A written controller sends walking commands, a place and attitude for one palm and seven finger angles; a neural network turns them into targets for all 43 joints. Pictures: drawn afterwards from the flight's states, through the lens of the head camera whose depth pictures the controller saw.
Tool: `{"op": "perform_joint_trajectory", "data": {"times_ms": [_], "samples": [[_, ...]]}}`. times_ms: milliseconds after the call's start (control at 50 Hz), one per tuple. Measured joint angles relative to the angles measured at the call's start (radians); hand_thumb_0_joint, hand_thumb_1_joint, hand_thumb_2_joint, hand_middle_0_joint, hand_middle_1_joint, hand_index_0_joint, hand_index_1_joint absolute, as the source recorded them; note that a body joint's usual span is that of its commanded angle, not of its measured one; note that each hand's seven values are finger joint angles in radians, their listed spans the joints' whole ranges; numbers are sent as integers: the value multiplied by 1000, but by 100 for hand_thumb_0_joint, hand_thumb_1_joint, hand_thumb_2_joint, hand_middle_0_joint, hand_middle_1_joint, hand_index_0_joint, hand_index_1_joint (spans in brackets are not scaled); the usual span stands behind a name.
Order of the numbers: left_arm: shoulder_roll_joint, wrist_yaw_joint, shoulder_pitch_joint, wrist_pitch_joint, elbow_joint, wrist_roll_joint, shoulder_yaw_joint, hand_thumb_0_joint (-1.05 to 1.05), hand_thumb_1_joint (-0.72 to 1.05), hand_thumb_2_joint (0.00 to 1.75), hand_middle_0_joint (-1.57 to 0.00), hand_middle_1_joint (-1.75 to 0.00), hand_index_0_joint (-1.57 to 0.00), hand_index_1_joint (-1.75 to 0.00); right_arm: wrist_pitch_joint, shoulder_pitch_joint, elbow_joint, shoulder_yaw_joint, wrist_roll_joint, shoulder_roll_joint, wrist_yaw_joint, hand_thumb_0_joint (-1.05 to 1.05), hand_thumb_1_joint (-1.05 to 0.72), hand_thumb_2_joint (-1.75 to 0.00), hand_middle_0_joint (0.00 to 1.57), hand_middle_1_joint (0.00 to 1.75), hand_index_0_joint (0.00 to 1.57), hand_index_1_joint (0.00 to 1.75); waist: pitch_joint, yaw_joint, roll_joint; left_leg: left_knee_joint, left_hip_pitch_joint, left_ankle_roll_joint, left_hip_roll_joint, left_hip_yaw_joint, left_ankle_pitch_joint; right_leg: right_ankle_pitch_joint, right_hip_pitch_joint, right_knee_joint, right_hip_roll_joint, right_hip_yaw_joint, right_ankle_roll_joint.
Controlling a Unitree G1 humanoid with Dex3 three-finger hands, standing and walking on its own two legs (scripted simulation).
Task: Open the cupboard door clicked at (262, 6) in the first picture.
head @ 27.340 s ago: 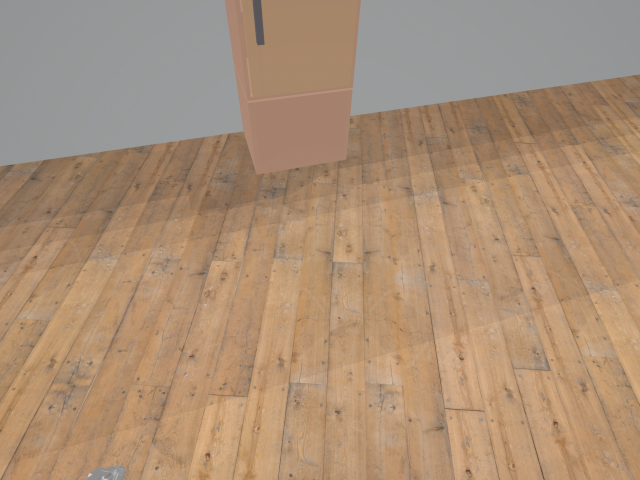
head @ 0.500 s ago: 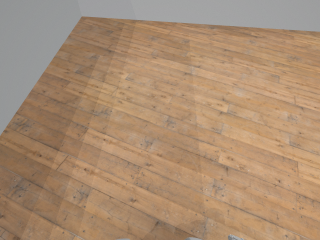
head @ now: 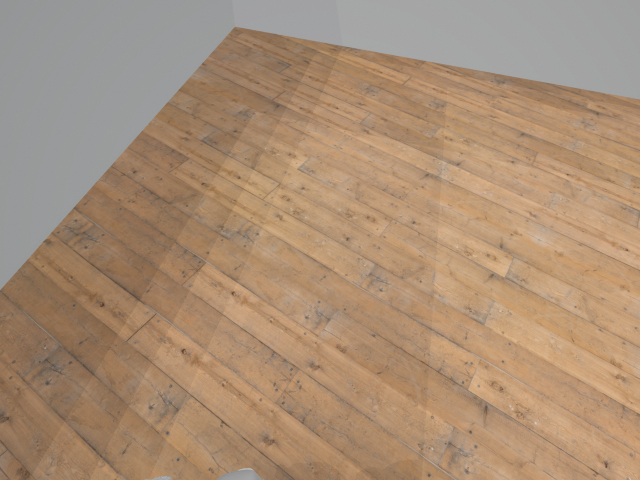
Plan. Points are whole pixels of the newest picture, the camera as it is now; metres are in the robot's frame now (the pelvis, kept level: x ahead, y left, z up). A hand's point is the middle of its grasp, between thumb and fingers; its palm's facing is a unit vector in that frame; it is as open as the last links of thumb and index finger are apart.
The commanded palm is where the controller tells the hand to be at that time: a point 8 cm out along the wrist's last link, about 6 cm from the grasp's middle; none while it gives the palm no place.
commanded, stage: turn to face it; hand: left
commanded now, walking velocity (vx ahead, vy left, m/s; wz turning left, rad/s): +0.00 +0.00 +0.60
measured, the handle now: out of the picture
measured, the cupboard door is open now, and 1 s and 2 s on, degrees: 42 42 42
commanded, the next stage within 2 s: none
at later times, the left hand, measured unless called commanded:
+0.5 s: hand out of the picture +0.05 +0.14 -0.13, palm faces +0.32 -0.91 -0.28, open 7.4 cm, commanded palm none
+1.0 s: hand out of the picture +0.03 +0.16 -0.13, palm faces +0.58 -0.76 -0.29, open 7.4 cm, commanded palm none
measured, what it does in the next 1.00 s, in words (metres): steps to the right, turning left: right foot, then left foot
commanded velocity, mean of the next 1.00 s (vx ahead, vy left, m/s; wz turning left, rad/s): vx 0.00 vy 0.00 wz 0.60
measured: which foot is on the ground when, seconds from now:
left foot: down 0.00-0.30, up 0.32-0.70, down 0.72-1.00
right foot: up 0.00-0.28, down 0.30-0.70, up 0.72-1.00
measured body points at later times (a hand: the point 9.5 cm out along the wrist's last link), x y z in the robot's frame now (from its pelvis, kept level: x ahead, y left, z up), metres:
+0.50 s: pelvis +0.05 -0.07 +0.03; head +0.11 -0.08 +0.47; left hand +0.03 +0.18 -0.11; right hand +0.22 -0.29 -0.13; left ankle -0.01 +0.07 -0.63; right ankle +0.05 -0.16 -0.71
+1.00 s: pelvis +0.07 -0.08 +0.02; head +0.12 -0.06 +0.46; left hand +0.00 +0.20 -0.11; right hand +0.29 -0.24 -0.13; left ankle +0.00 +0.04 -0.71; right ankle +0.16 -0.19 -0.69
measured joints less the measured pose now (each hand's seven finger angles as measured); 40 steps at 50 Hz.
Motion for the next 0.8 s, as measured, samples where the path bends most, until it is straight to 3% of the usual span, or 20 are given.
{"op": "perform_joint_trajectory", "data": {"times_ms": [40,80,160,240,280,300,360,400,440,580,660,700,720,740,800], "samples": [[20,3,0,27,7,3,8,0,92,90,-20,-30,-20,-30,-9,-28,-22,0,-4,4,-8,1,-91,-89,20,30,19,30,-3,0,-12,38,-18,9,-7,-6,-51,-72,-93,199,34,103,5],[30,2,-10,39,15,6,17,1,92,90,-20,-30,-20,-30,-14,-39,-42,0,-6,3,-18,1,-91,-89,20,30,19,30,-9,1,-8,10,-13,-2,-16,-24,-57,-36,-164,321,64,160,8],[32,-6,-26,33,-9,2,19,1,91,90,-20,-30,-20,-29,-12,-54,-56,1,-8,-15,-23,1,-91,-89,20,30,20,30,-2,18,21,-92,24,-19,-29,-65,-1,30,-205,273,93,201,15],[28,-9,-28,22,-46,-1,13,1,91,90,-20,-30,-20,-29,5,-61,-62,-8,-9,-35,-17,1,-91,-89,20,30,20,30,4,21,58,-129,38,-40,-34,-120,20,60,-152,55,121,206,10],[28,-10,-20,11,-63,-1,9,1,91,90,-20,-30,-20,-29,18,-60,-65,-15,-5,-44,-14,1,-91,-89,20,30,20,30,3,22,71,-109,29,-58,-40,-150,11,134,-92,-97,134,195,4],[30,-10,-10,1,-73,3,7,1,91,90,-20,-30,-20,-29,25,-57,-67,-20,-1,-48,-12,1,-91,-89,20,30,20,30,-3,26,71,-80,13,-59,-46,-159,-7,165,-64,-168,131,190,-14],[12,-2,4,-12,-77,10,-6,1,91,90,-20,-30,-20,-29,46,-76,-53,-36,3,-70,-8,1,-91,-89,20,30,20,30,16,34,87,218,-76,-62,-70,-169,-215,152,-48,-145,116,148,-71],[0,4,21,-9,-72,9,-12,1,91,90,-20,-30,-20,-29,56,-89,-46,-41,4,-77,-4,1,-91,-89,20,30,20,30,25,33,85,402,-122,-72,-70,-146,-210,155,-16,-175,102,123,-82],[-8,7,38,-7,-63,8,-17,1,91,90,-20,-30,-20,-29,59,-98,-44,-39,5,-76,1,1,-91,-89,20,30,19,30,30,27,76,469,-135,-84,-57,-123,-183,166,15,-214,90,95,-84],[-25,4,79,-15,-45,10,-25,1,90,90,-20,-30,-20,-30,63,-130,-38,-20,9,-52,10,1,-91,-89,19,30,19,30,52,40,35,248,-43,-94,-26,-64,-184,162,74,-262,53,-8,-84],[-14,-1,92,-12,-32,13,-15,1,90,90,-20,-30,-20,-30,54,-152,-48,-8,12,-34,11,1,-91,-89,19,30,19,30,64,59,10,61,35,-73,-30,-23,-175,120,74,-208,26,-66,-73],[-2,-6,107,-10,-25,8,-7,1,90,90,-20,-30,-20,-30,41,-156,-64,-2,9,-30,14,1,-91,-89,19,30,19,30,58,61,1,-72,95,-52,-37,-4,-75,82,52,-134,6,-86,-60],[5,-9,112,-3,-22,4,-3,1,90,90,-20,-30,-20,-30,29,-155,-74,-3,5,-30,14,1,-91,-89,20,30,19,30,51,56,2,-92,96,-22,-37,-14,0,54,17,-52,0,-71,-41],[17,-10,104,11,-16,3,0,1,90,90,-20,-30,-20,-30,20,-157,-79,-2,4,-25,11,1,-91,-89,20,30,19,30,56,57,-10,-59,82,-9,-46,-19,-12,-1,-25,47,1,-16,-25],[39,-2,69,44,-3,4,10,1,91,90,-20,-30,-20,-30,9,-138,-84,5,3,-14,-3,1,-91,-89,20,30,20,30,51,57,-13,-45,80,-8,-53,-46,-74,-47,-136,262,42,123,5]]}}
